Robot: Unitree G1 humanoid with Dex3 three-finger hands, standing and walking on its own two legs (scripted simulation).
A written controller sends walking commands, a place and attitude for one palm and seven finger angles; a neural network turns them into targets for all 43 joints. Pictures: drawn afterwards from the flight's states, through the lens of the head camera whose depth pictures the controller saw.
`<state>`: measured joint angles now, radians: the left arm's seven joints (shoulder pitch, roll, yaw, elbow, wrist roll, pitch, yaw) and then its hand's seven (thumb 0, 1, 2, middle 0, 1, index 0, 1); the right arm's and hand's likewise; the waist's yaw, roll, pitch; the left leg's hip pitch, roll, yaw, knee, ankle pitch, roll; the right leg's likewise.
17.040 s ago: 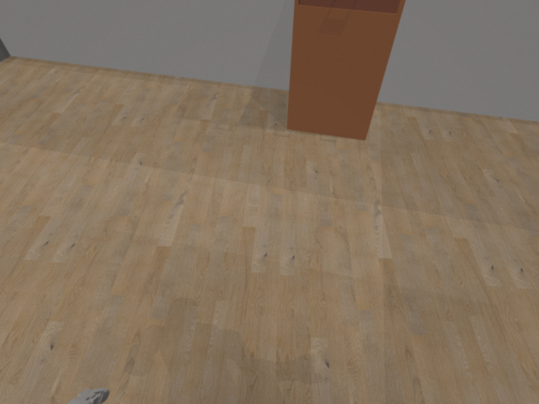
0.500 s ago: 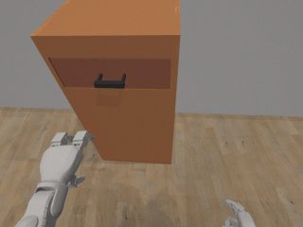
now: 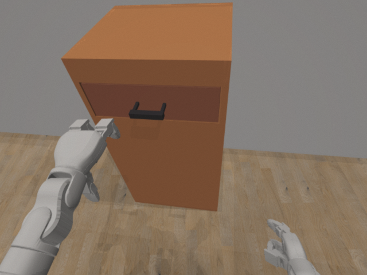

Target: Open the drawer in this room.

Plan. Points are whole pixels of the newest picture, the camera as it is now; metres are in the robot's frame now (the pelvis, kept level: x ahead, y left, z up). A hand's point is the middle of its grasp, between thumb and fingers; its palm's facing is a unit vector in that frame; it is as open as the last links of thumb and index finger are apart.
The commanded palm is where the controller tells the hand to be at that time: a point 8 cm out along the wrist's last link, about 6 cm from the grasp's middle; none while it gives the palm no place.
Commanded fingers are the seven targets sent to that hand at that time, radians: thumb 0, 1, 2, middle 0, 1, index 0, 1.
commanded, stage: raise the hand with hooked fingers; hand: left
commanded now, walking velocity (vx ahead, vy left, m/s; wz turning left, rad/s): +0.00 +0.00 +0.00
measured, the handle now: (148, 110) +0.57 +0.21 +0.01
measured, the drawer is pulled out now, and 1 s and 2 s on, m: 0.00 0.00 0.00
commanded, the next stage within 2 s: move the hooked fingers above the handle in 0.50 s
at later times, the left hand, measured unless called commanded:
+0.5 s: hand (96, 153) +0.30 +0.23 +0.12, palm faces +0.08 -0.06 -1.00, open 13.8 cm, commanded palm +0.27 +0.24 +0.18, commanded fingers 0.00 -0.50 0.30 -0.30 -1.20 -0.30 -1.20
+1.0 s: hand (109, 141) +0.35 +0.23 +0.11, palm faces +0.01 -0.03 -1.00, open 13.8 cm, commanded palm +0.34 +0.23 +0.17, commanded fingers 0.00 -0.50 0.30 -0.30 -1.20 -0.30 -1.20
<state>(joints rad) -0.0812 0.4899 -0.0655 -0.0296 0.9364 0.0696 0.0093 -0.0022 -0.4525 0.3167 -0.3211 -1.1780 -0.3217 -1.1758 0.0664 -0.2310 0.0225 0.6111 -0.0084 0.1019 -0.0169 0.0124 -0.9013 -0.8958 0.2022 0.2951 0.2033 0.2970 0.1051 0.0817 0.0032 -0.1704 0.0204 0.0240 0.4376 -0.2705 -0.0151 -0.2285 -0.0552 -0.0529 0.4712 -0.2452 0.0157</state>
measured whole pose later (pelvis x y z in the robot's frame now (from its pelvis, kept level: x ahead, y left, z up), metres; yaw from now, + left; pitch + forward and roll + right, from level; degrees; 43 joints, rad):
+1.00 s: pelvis -0.02 +0.00 +0.00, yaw +0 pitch +2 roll +1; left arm -0.41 0.51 -0.10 0.34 0.94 -0.06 0.00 0.00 -0.49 0.30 -0.32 -1.20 -0.32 -1.20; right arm 0.16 -0.25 -0.01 0.66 0.02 0.09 -0.03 0.01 -0.90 -0.90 0.20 0.30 0.20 0.30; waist 0.06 0.06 0.00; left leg -0.23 0.02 0.02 0.41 -0.22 -0.01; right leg -0.28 -0.06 -0.05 0.44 -0.20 0.01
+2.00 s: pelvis +0.00 +0.00 -0.01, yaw -1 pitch +13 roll +0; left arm -0.87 0.52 -0.06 0.97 1.07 -0.11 0.16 0.00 -0.48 0.30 -0.32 -1.20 -0.32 -1.20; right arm 0.32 -0.27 -0.06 0.70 0.00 0.12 -0.03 0.01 -0.90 -0.90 0.20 0.29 0.20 0.30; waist -0.07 0.04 -0.08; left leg -0.50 0.04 0.04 0.59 -0.32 -0.01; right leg -0.55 -0.04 -0.03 0.59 -0.27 0.01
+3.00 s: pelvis +0.01 +0.01 -0.02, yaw -2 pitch +16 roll -1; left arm -0.93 0.57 -0.03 1.04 1.08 -0.10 0.16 0.00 -0.48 0.30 -0.32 -1.20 -0.32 -1.20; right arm 0.34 -0.26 -0.06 0.69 -0.01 0.11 -0.02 0.01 -0.90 -0.90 0.20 0.30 0.20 0.30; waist -0.09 0.04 -0.10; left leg -0.58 0.04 0.04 0.65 -0.35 0.00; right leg -0.62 -0.04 -0.03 0.62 -0.28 0.02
